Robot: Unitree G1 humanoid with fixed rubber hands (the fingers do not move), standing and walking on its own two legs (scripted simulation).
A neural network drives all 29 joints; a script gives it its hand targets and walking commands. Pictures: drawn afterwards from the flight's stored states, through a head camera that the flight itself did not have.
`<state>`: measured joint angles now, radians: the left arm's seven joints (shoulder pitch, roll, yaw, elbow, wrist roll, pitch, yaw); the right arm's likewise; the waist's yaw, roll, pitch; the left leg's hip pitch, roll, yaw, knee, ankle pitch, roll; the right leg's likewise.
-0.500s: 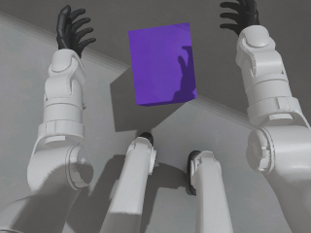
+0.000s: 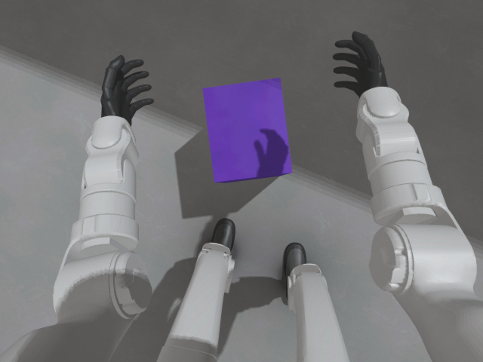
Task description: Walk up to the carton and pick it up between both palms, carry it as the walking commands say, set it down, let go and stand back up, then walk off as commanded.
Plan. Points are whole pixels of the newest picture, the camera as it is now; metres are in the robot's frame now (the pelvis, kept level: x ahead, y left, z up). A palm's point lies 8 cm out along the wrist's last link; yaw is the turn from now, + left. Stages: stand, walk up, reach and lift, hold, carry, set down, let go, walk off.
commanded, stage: let go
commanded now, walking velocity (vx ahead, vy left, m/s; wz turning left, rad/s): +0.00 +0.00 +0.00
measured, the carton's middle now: (247, 139) +0.48 +0.09 -0.53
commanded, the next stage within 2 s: stand in 1.28 s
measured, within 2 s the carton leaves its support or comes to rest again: neither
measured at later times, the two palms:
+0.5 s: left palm (70, 229) +0.27 +0.25 +0.00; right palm (455, 217) +0.35 -0.17 -0.02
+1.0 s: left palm (72, 277) +0.23 +0.22 +0.03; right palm out of the picture +0.25 -0.24 +0.03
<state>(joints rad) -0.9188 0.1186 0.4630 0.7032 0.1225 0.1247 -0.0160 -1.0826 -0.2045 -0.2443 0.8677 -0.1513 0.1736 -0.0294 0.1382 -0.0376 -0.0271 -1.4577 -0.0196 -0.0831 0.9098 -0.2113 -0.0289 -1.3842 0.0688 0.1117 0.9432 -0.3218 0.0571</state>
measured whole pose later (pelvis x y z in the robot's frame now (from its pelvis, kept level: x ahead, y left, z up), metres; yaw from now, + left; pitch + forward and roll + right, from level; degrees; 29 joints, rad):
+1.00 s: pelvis +0.08 -0.02 +0.09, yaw +2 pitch -2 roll +1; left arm 0.23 0.21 0.04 0.41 0.02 0.11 -0.08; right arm 0.23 -0.19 -0.05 0.44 -0.02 0.10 0.05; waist 0.01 -0.03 0.08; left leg -0.15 -0.02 -0.08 0.42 -0.22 -0.03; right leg -0.08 0.02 0.11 0.45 -0.33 0.00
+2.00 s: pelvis +0.09 +0.00 +0.09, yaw +2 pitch -1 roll +0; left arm 0.19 0.36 0.03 0.79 0.03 0.01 0.03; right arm 0.15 -0.33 -0.03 0.86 -0.03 0.01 -0.02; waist -0.01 -0.04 0.02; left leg -0.19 -0.03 -0.07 0.48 -0.27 0.00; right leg -0.09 0.01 0.12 0.43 -0.33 0.03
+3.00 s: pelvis +0.06 +0.00 +0.10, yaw +4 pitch -3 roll +0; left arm 0.15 0.39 0.02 0.98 0.02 0.00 0.02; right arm 0.12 -0.38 -0.01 1.04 -0.02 0.00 -0.02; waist 0.00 -0.02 0.04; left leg -0.17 -0.03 -0.10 0.41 -0.19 -0.01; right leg -0.05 0.00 0.09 0.35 -0.26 0.03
